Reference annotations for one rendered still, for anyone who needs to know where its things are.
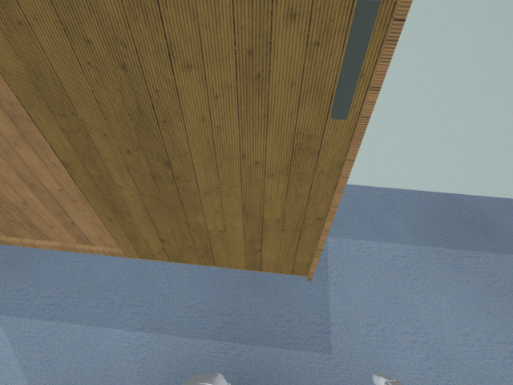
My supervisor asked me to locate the handle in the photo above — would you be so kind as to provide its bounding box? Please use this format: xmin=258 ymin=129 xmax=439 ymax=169
xmin=331 ymin=0 xmax=381 ymax=120

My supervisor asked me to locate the wardrobe door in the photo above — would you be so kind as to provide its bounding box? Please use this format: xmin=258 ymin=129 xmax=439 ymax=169
xmin=0 ymin=74 xmax=120 ymax=249
xmin=0 ymin=0 xmax=398 ymax=276

